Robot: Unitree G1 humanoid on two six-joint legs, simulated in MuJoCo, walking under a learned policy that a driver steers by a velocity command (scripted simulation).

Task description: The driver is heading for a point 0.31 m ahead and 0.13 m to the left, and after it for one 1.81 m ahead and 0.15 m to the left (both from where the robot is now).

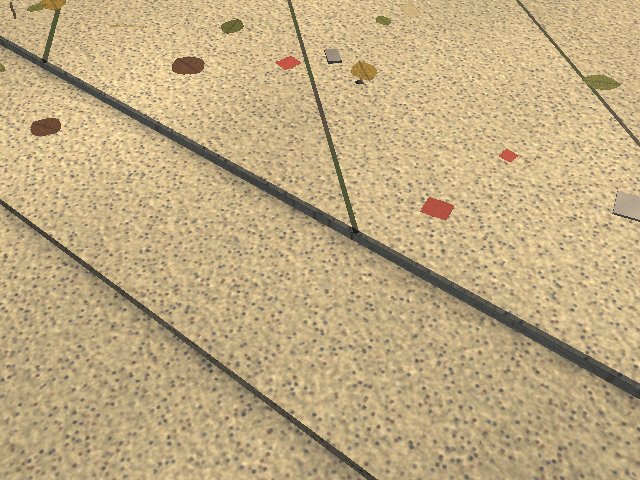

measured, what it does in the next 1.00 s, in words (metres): climbs: left foot, then right foot 0.04 m higher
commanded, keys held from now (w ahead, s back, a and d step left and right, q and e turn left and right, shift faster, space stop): w+q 0.28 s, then w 0.72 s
